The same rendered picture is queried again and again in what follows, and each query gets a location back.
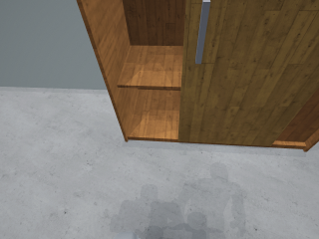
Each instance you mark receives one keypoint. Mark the wardrobe door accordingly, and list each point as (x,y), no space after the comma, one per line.
(259,67)
(305,123)

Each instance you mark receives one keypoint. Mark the handle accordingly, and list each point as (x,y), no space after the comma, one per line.
(202,30)

